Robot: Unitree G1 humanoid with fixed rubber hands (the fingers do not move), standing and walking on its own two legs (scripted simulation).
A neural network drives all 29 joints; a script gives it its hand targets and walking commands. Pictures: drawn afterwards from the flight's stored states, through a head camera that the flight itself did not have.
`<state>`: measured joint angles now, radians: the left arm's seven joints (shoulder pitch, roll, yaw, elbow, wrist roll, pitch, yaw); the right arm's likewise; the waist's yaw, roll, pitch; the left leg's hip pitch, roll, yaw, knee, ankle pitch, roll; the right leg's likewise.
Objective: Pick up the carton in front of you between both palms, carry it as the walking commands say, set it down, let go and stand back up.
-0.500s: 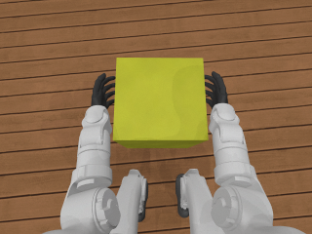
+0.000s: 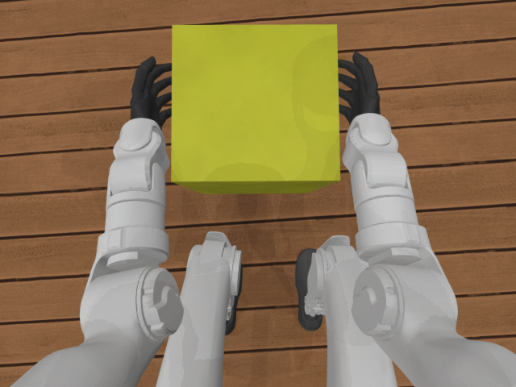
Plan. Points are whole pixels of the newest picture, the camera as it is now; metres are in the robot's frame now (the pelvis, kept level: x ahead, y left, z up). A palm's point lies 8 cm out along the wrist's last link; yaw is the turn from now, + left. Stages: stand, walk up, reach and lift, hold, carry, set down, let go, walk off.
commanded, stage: set down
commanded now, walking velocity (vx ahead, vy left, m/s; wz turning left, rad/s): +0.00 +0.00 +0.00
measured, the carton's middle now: (254, 128) +0.48 +0.05 -0.18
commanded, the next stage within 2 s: none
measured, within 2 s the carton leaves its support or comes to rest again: rests again in 1.70 s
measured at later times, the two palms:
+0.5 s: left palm (170, 132) +0.49 +0.21 -0.25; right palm (328, 121) +0.52 -0.09 -0.25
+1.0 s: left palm (180, 135) +0.49 +0.20 -0.29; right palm (331, 122) +0.53 -0.10 -0.28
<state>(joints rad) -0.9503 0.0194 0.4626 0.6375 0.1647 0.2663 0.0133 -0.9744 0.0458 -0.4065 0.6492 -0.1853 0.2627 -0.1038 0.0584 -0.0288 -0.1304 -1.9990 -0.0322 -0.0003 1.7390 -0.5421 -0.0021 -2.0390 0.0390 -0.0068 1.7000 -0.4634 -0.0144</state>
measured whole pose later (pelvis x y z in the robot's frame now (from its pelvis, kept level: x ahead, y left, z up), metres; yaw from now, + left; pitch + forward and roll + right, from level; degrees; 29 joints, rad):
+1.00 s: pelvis -0.02 +0.01 -0.14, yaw +1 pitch +39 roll +0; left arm -1.27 0.19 0.30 0.93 0.01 0.19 0.09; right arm -1.36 -0.20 -0.26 1.05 -0.01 0.17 -0.13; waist 0.04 -0.03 0.21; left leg -2.30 -0.06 0.03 2.22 -0.60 0.01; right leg -2.34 0.06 0.02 2.18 -0.52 0.03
